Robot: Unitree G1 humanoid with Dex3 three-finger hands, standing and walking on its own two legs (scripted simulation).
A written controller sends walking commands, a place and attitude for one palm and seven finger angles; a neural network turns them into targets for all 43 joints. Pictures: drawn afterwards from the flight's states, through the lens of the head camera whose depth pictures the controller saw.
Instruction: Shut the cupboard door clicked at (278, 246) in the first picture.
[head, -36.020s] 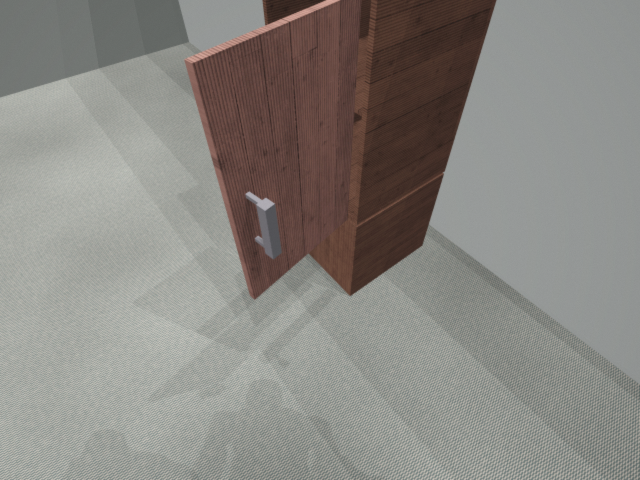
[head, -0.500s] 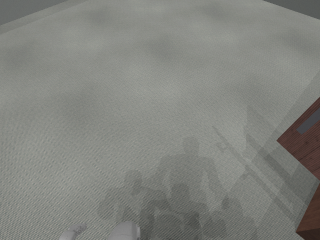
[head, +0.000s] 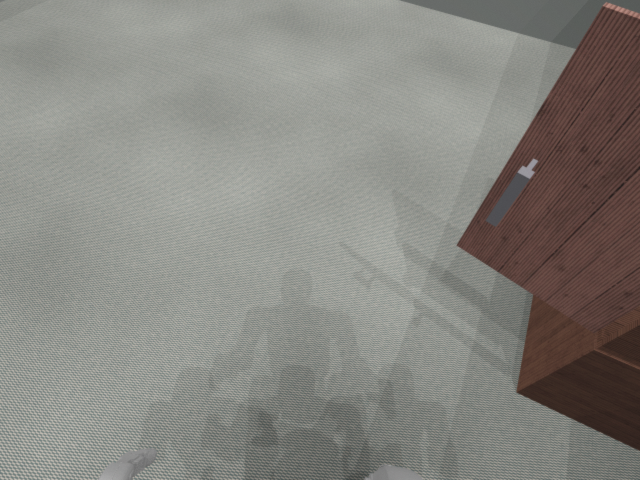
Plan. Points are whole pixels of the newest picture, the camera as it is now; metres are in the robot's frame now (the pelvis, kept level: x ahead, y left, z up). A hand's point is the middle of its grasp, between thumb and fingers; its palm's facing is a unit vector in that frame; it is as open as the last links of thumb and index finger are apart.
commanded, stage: turn to face it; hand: left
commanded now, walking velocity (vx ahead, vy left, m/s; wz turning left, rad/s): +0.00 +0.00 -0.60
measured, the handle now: (512, 192) +0.65 -0.36 -0.09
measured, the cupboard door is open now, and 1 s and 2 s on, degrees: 75 75 75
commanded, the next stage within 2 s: take the last steps up to it in 1.06 s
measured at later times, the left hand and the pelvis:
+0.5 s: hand (207, 462) +0.16 +0.17 -0.19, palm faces -0.25 -0.95 -0.20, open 7.4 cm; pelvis +0.02 -0.01 -0.02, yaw -17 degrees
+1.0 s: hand (279, 416) +0.22 +0.07 -0.16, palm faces -0.53 -0.80 -0.27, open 7.4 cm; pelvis +0.03 -0.05 -0.01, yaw -32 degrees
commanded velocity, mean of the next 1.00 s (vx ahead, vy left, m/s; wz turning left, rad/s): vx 0.00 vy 0.00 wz -0.49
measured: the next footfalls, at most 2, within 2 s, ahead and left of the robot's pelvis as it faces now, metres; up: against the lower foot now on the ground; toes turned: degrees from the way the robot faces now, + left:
right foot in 0.10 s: +0.03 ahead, -0.15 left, +0.00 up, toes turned -9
left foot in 0.48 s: +0.11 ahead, +0.09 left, +0.00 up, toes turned -13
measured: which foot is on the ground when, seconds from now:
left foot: down 0.00-0.10, up 0.12-0.46, down 0.48-0.84, up 0.86-1.00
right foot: up 0.00-0.08, down 0.10-0.48, up 0.50-0.82, down 0.84-1.00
